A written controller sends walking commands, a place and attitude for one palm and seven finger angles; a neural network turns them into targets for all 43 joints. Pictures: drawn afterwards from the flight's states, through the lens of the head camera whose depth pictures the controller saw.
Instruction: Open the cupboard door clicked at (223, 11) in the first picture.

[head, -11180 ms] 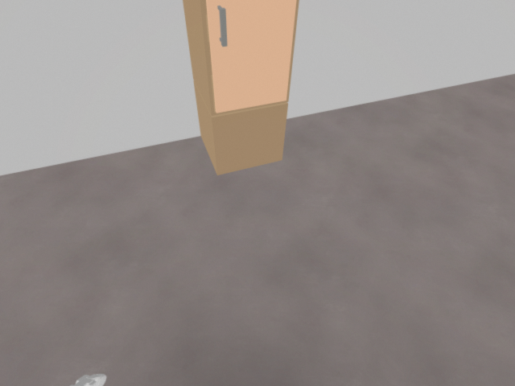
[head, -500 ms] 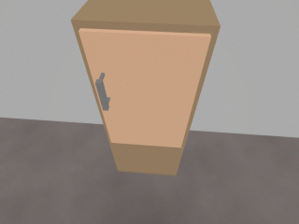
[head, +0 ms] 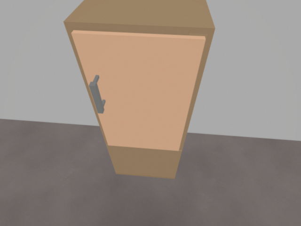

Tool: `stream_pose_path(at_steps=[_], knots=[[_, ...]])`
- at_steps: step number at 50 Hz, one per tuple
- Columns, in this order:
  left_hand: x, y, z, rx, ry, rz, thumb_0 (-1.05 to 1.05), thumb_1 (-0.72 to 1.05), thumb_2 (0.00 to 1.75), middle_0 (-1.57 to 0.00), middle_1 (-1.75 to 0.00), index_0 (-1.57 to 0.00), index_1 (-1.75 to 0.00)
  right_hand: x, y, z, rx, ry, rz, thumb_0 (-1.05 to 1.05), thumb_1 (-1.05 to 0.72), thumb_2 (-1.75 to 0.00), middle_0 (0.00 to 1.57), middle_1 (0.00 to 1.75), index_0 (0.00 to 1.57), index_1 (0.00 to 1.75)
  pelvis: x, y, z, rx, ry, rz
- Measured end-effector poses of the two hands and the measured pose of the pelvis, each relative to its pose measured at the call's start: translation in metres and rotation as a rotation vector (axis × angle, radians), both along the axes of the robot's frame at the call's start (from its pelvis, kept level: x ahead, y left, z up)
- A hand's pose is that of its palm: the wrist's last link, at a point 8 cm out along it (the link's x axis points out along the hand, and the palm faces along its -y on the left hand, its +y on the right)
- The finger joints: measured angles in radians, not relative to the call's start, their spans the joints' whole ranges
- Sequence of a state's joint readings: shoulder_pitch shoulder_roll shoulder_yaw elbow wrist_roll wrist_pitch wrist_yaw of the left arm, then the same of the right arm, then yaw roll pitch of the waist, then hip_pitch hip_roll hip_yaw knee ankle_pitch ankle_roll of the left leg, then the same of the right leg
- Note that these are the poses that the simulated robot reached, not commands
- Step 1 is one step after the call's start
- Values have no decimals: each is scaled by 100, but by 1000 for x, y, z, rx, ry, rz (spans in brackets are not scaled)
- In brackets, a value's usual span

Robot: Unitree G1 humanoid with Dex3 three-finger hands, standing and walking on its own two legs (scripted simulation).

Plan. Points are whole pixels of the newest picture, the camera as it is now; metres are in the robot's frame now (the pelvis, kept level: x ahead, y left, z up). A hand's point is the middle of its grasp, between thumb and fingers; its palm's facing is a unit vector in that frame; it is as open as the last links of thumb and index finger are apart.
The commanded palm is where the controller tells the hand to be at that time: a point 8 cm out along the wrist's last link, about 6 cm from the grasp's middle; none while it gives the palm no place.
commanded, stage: come to a stop and stand still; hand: left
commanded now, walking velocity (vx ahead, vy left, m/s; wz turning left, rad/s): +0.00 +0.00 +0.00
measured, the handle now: (98, 94) +0.51 +0.22 +0.04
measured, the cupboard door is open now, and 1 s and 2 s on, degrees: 0 0 0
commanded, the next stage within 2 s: look again from close up in 0.22 s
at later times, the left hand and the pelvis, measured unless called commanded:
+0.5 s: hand out of the picture +0.01 +0.17 -0.17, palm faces +0.03 -0.98 -0.20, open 7.4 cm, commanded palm none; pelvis +0.00 -0.01 +0.00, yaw +0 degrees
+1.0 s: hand out of the picture +0.01 +0.17 -0.17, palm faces +0.09 -0.98 -0.20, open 7.4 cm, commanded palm +0.09 +0.23 -0.07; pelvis -0.01 +0.00 +0.00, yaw +0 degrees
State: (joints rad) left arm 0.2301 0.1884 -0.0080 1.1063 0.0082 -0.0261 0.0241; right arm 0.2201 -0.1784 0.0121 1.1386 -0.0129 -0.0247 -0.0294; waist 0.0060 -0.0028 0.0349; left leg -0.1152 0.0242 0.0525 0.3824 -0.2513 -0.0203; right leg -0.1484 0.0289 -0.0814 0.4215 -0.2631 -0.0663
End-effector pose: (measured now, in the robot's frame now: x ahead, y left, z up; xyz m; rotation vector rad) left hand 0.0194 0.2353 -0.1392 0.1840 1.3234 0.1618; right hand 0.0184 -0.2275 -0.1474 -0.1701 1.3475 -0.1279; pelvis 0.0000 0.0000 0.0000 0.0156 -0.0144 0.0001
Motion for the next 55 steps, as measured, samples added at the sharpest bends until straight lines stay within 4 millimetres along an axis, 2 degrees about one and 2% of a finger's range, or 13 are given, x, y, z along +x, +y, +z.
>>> stream_pose_path(at_steps=[17,32,49,51,55], knots=[[-11,-14,-3,-18,19,14,0,91,90,-20,-30,-20,-30,-13,-9,1,-6,30,-11,1,-91,-90,20,30,20,30,-2,-10,0,-3,-3,2],[-24,-18,-4,-30,41,26,0,91,90,-20,-30,-20,-30,-22,-1,0,9,43,-18,1,-91,-90,20,30,20,30,-5,-9,0,-5,-2,1],[-29,-16,-6,-28,32,26,0,91,90,-20,-30,-20,-30,-29,5,1,10,42,-27,1,-91,-90,20,30,20,30,-9,-4,0,-10,-3,-2],[-7,-6,12,-14,-125,98,2,93,90,-20,-30,-20,-30,-19,3,4,-11,-59,-28,1,-91,-90,20,30,20,30,-13,-1,-2,-14,-7,-15],[70,12,86,50,-640,111,3,91,89,-20,-32,-20,-32,21,-6,12,-46,-342,-22,1,-91,-90,20,30,20,30,-19,8,-5,-8,-1,14]])
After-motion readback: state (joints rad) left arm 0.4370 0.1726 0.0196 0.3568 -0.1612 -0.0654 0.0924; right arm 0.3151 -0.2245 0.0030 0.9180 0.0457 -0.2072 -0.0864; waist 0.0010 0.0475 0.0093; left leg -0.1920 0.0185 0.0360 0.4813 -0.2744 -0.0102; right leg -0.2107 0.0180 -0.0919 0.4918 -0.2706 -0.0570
